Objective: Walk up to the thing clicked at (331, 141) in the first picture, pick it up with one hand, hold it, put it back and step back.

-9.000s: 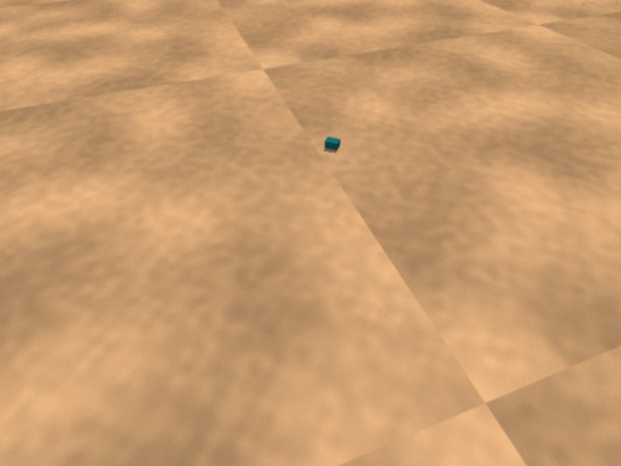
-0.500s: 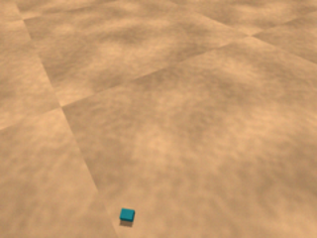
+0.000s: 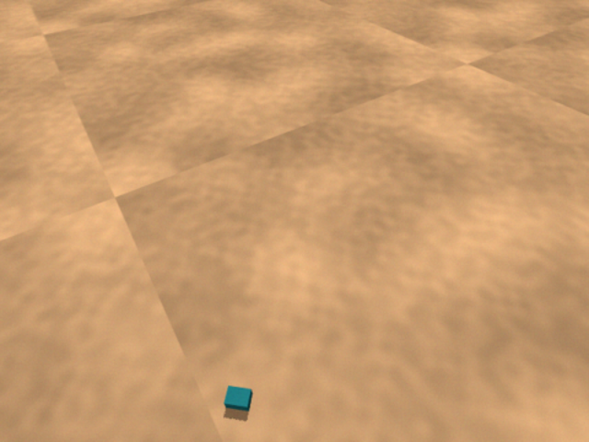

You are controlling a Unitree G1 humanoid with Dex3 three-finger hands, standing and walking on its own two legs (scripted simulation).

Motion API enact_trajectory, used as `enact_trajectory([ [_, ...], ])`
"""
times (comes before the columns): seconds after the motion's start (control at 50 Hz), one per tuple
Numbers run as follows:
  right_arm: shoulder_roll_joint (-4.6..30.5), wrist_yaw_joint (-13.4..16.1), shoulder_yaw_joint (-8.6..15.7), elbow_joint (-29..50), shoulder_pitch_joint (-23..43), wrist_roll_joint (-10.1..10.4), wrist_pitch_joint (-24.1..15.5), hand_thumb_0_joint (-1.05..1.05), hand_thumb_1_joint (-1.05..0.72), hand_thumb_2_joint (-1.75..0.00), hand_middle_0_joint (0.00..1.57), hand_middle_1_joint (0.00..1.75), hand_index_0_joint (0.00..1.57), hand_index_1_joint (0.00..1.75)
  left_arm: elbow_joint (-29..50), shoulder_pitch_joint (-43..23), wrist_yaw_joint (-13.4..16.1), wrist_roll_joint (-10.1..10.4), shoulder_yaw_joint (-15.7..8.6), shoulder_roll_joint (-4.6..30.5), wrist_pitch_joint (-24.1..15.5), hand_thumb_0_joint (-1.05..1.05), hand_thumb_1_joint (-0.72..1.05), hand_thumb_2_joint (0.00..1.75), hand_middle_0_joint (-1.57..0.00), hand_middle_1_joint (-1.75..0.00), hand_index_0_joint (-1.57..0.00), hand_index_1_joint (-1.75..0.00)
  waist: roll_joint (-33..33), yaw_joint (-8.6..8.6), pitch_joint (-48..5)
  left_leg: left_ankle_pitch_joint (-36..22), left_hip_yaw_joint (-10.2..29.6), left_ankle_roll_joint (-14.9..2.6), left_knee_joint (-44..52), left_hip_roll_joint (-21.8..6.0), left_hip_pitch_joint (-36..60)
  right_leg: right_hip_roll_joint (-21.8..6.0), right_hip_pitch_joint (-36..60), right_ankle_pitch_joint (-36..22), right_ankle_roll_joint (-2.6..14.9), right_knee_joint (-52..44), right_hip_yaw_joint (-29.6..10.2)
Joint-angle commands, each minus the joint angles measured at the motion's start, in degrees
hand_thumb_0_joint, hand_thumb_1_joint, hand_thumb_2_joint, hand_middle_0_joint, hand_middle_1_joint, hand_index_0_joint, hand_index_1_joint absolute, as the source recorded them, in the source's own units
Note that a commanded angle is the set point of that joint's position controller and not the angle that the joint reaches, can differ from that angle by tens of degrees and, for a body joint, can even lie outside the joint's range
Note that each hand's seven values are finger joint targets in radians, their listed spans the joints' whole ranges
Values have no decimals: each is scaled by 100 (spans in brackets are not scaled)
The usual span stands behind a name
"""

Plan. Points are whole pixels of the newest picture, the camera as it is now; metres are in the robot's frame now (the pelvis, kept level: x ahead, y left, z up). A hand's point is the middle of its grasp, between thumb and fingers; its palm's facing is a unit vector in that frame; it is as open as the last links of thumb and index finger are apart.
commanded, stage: stand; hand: left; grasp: from above
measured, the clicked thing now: (238, 398) +0.42 +0.22 -0.76
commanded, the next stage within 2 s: rise first in 0.32 s
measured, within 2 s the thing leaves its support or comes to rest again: neither
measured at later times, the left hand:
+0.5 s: hand out of the picture +0.09 +0.25 -0.16, palm faces +0.03 -0.94 -0.34, open 7.5 cm
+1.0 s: hand out of the picture +0.12 +0.26 -0.22, palm faces -0.12 -0.90 -0.41, open 12.5 cm
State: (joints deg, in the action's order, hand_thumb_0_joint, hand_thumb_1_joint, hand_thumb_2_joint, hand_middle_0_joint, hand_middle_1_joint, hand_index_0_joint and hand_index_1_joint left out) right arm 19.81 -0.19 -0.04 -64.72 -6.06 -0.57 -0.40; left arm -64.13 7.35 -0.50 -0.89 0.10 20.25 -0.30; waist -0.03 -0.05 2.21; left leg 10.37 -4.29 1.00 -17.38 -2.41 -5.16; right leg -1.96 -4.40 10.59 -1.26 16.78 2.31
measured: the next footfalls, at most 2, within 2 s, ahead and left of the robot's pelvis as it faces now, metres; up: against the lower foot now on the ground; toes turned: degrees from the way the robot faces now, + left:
none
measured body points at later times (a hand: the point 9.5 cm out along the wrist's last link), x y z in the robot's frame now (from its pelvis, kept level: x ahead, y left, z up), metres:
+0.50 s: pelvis +0.00 +0.00 +0.00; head +0.02 +0.00 +0.45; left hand +0.09 +0.30 -0.13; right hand +0.08 -0.29 -0.13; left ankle -0.01 +0.13 -0.75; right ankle -0.02 -0.13 -0.75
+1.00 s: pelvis -0.02 +0.01 -0.07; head +0.06 +0.02 +0.38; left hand +0.12 +0.31 -0.19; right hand +0.11 -0.26 -0.17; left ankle -0.01 +0.13 -0.75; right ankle -0.02 -0.13 -0.75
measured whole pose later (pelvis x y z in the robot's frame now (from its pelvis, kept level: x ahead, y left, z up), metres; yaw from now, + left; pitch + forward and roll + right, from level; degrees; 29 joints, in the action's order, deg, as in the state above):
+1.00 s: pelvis -0.02 +0.01 -0.07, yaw +1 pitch +14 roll -1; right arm 14.3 0.7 3.1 -36.7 -14.0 0.6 -5.7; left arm -42.5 7.0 -1.0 -12.9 -8.9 18.3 4.9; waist -0.2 1.6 -4.2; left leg 25.5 -1.9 0.3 -55.4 -3.7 -43.3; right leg -2.5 -41.3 25.4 -1.3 53.4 2.7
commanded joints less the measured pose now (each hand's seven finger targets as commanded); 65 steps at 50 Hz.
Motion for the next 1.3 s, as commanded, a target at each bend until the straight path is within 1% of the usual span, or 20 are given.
enact_trajectory([
  [0.0, 1251, 64, 233, 317, 180, -14, -120, 0, -90, -90, 20, 30, 20, 30, 327, -225, 113, 14, -220, 1199, -141, 0, 90, 90, -20, -30, -20, -30, 56, 24, -333, -995, 579, -161, 240, -651, 132, -684, -86, -1070, 186, -203, -464],
  [0.4, 1236, 56, 237, 338, 212, -11, -135, 0, -88, -90, 20, 30, 20, 30, 336, -208, 114, 12, -231, 1222, -142, 0, 83, 96, -18, -32, -18, -33, -39, 6, -392, -1031, 586, -178, 227, -663, 219, -686, -113, -1038, 193, -185, -466],
  [0.42, 276, 171, -15, 1929, -8, 398, -396, 0, -91, -90, 20, 30, 20, 30, 2347, -2219, 189, 309, -282, 289, -644, 0, 76, 88, -26, -40, -23, -41, 42, 696, 245, -257, 21, -193, -215, 209, -677, 139, -1379, -626, 133, 220, -110],
  [0.44, 438, 236, 25, 1620, -304, 407, -376, 0, -85, -89, 20, 30, 20, 30, 1846, -2807, 227, 302, -346, 495, -575, 0, 68, 86, -26, -48, -23, -49, -78, 519, -60, -142, 57, -207, -263, 216, -593, 119, -1085, -441, 124, 254, -43],
  [0.46, 628, 303, 148, 1645, -566, 433, -298, 0, -86, -89, 20, 30, 20, 30, 884, -1581, 248, 168, -679, 1068, -352, 0, 60, 85, -28, -56, -25, -57, -100, 306, -24, -88, 37, -183, -316, 225, -740, 153, -1060, -242, 177, 281, 10],
  [0.52, 618, 317, 372, 2000, -760, 265, -320, 0, -88, -90, 20, 30, 20, 30, 573, -1792, 44, -228, -1065, 1517, -307, 0, 36, 81, -29, -71, -29, -71, -209, 140, -1018, -449, 96, -205, -955, 265, -959, 99, -1109, -588, 184, 882, -10],
  [0.54, 579, 287, 447, 2000, -991, 209, -331, 0, -89, -90, 20, 30, 20, 30, 227, -1100, -30, -384, -1084, 1332, -228, 0, 28, 80, -29, -79, -30, -78, -161, 118, -1092, -624, 101, -184, -1166, 287, -1133, 103, -1224, -765, 190, 1093, -13],
  [0.56, 550, 242, 507, 2141, -1034, 149, -363, 0, -86, -89, 20, 30, 20, 30, 285, -712, -100, -503, -1128, 1195, -188, 0, 20, 78, -28, -81, -30, -79, 29, -51, -1318, -797, 110, -142, -1316, 306, -1251, 98, -1179, -861, 223, 1306, 3],
  [0.6, 518, 216, 541, 2445, -993, 161, -395, 0, -86, -89, 20, 30, 20, 30, 639, -571, -107, -614, -1176, 1171, -99, 0, 6, 81, -29, -82, -29, -82, 271, -141, -1543, -939, 120, -79, -1410, 308, -1262, 154, -1217, -839, 247, 1437, 19],
  [0.68, 451, 163, 556, 2924, -890, 214, -414, 0, -86, -89, 20, 30, 20, 30, 1216, -581, -17, -819, -1094, 980, 296, 0, -25, 80, -34, -79, -32, -82, 209, 14, -1464, -885, 198, -87, -1543, 268, -1481, 202, -1522, -707, 251, 1542, 73],
  [0.74, 395, 120, 552, 3099, -776, 173, -499, 0, -87, -90, 20, 30, 20, 30, 1505, -896, 60, -932, -1123, 992, 379, 0, -34, 80, -36, -78, -32, -82, 41, 38, -1294, -477, 250, -93, -1990, 203, -2020, 233, -2105, -253, 235, 1940, 123],
  [0.78, 391, 108, 582, 3200, -900, 155, -581, 0, -88, -90, 20, 30, 20, 30, 1624, -520, 84, -991, -1148, 849, 375, 0, -34, 79, -36, -78, -33, -82, 82, 65, -1511, -438, 232, -93, -2320, 202, -2169, 226, -2343, -213, 237, 2286, 112],
  [0.86, 359, 102, 625, 3358, -904, 120, -730, 0, -91, -90, 20, 30, 20, 30, 2413, -373, 86, -1116, -1273, 981, 295, 0, -35, 79, -37, -78, -34, -82, 230, 64, -1894, -398, 306, -91, -2905, 149, -2585, 210, -2856, -152, 237, 2885, 80],
  [1.02, 322, 156, 628, 3713, -665, 107, -916, 0, -90, -90, 20, 30, 20, 30, 3605, 239, 47, -1344, -1228, 907, 516, 0, -31, 77, -39, -76, -36, -79, 507, 111, -1968, 355, 517, -68, -3379, 44, -3195, 215, -3793, 624, 247, 3526, 81],
  [1.06, 301, 165, 619, 3694, -753, 104, -956, 0, -89, -90, 20, 30, 20, 30, 3684, 510, 43, -1398, -1136, 815, 617, 0, -30, 76, -37, -78, -36, -79, 395, 188, -2097, 310, 478, -105, -3608, 57, -3351, 211, -3845, 518, 232, 3653, 71],
  [1.1, 294, 175, 586, 3776, -611, 98, -1017, 0, -89, -90, 20, 30, 20, 30, 3969, -163, 76, -1511, -1133, 972, 605, 0, -30, 76, -38, -77, -36, -79, 375, 293, -2021, 553, 461, -138, -3881, 66, -3685, 183, -4174, 687, 222, 3810, 11],
  [1.14, 312, 181, 549, 3719, -575, 76, -1111, 0, -91, -90, 20, 30, 20, 30, 3608, -375, 74, -1696, -1054, 909, 548, 0, -30, 75, -38, -77, -37, -79, 339, 397, -1860, 796, 536, -130, -4194, 32, -4095, 196, -4753, 923, 226, 4223, 39],
  [1.18, 329, 155, 544, 3719, -528, 49, -1192, 0, -92, -91, 20, 30, 20, 30, 3389, -695, 93, -1932, -1124, 1015, 354, 0, -30, 75, -40, -75, -38, -78, 340, 372, -1976, 1104, 585, -133, -4589, 52, -4600, 170, -5277, 1168, 224, 4676, 11],
  [1.22, 384, 119, 566, 3732, -518, 42, -1276, 0, -91, -90, 20, 30, 20, 30, 3386, -843, 88, -2198, -1048, 1037, 114, 0, -28, 74, -41, -75, -39, -77, 496, 285, -2382, 1226, 611, -105, -4902, 67, -4803, 143, -5674, 1293, 244, 5110, -12],
  [1.28, 439, 86, 601, 3676, -476, 67, -1348, 0, -92, -91, 20, 30, 20, 30, 3283, -1253, 127, -2587, -892, 1095, -218, 0, -24, 71, -43, -74, -42, -75, 435, 368, -2822, 1381, 619, -123, -5485, 100, -5310, 145, -6203, 1364, 235, 5642, -43],
])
